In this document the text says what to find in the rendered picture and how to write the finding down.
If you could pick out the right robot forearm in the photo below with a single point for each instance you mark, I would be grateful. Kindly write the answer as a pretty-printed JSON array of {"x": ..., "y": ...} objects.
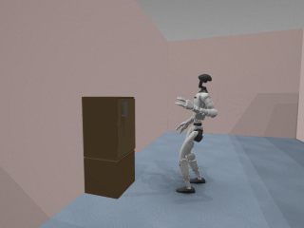
[{"x": 190, "y": 120}]

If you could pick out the left robot forearm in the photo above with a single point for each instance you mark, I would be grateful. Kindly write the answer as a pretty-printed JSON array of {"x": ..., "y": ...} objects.
[{"x": 204, "y": 112}]

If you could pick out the left robot upper arm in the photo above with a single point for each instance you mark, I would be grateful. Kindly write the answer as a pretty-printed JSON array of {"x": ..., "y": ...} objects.
[{"x": 205, "y": 97}]

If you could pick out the left robot hand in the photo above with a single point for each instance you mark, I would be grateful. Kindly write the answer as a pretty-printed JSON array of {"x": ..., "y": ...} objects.
[{"x": 188, "y": 104}]

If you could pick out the robot shin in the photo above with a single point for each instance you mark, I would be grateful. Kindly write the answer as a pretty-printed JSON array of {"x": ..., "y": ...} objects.
[
  {"x": 185, "y": 173},
  {"x": 194, "y": 166}
]

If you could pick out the right robot hand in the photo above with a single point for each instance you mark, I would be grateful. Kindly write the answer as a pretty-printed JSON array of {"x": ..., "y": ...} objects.
[{"x": 182, "y": 126}]

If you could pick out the robot left shin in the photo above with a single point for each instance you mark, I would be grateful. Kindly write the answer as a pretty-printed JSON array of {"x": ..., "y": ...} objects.
[{"x": 185, "y": 173}]

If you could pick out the cupboard door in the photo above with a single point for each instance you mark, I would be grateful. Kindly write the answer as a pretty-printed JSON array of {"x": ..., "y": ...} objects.
[{"x": 126, "y": 127}]

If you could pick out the robot right shin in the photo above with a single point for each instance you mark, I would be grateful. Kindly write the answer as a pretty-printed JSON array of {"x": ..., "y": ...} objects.
[{"x": 194, "y": 166}]

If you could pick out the handle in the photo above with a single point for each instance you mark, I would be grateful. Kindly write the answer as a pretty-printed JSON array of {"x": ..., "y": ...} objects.
[{"x": 125, "y": 109}]

